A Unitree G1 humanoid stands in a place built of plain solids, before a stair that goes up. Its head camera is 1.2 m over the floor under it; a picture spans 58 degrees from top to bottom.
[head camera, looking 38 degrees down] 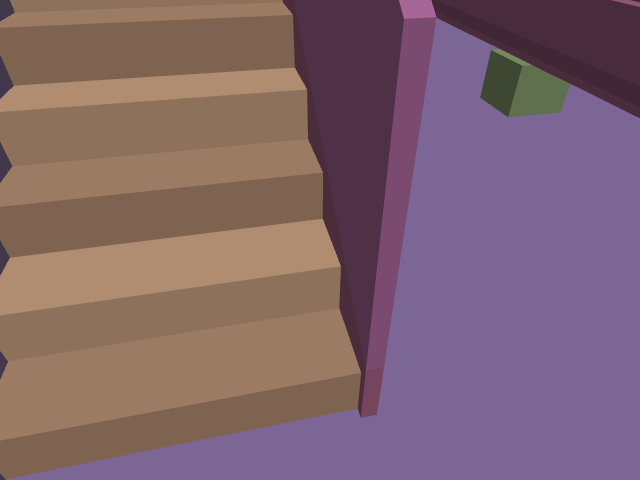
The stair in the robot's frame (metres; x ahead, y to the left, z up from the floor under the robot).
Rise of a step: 0.18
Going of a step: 0.25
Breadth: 0.97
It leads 12 degrees to the left of straight ahead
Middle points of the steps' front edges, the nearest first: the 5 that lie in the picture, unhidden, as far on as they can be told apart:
0.61 0.36 0.18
0.85 0.41 0.36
1.09 0.46 0.53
1.34 0.51 0.71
1.58 0.56 0.89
